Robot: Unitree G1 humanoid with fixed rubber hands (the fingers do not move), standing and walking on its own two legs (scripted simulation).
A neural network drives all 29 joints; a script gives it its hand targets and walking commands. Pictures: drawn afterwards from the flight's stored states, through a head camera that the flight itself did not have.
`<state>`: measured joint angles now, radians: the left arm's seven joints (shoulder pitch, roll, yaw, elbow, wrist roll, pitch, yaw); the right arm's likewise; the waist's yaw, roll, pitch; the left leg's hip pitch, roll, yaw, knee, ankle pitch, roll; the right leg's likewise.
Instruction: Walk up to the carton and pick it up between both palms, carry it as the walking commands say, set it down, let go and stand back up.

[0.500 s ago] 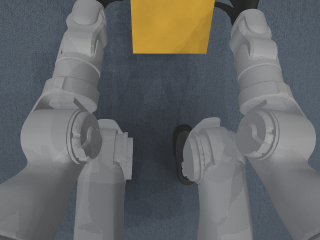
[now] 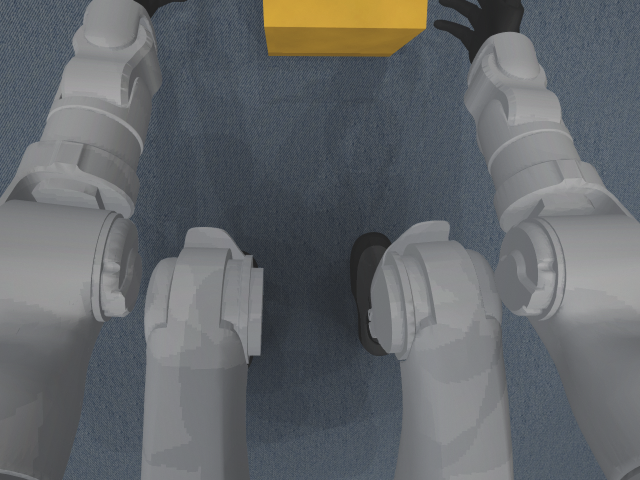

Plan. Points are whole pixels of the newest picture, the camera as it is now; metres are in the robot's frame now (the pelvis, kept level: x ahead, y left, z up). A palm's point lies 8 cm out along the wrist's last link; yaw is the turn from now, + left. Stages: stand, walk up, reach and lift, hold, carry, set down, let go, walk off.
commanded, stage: set down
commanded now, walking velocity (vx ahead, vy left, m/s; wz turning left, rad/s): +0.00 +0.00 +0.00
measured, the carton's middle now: out of the picture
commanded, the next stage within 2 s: let go in 1.48 s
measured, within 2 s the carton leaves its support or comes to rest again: neither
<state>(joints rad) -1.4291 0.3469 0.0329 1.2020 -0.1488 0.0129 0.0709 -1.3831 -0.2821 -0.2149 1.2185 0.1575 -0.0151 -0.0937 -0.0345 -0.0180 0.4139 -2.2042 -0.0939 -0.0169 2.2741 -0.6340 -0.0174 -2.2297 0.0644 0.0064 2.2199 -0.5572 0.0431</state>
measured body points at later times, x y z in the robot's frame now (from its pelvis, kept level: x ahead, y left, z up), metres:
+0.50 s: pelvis +0.00 +0.00 +0.06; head +0.34 +0.00 +0.35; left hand +0.57 +0.15 -0.07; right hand +0.54 -0.20 -0.08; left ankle +0.10 +0.11 -0.33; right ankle +0.12 -0.12 -0.33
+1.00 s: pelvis +0.02 -0.01 +0.19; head +0.34 +0.00 +0.51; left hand +0.56 +0.16 +0.07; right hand +0.53 -0.21 +0.08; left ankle +0.10 +0.11 -0.33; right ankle +0.12 -0.12 -0.33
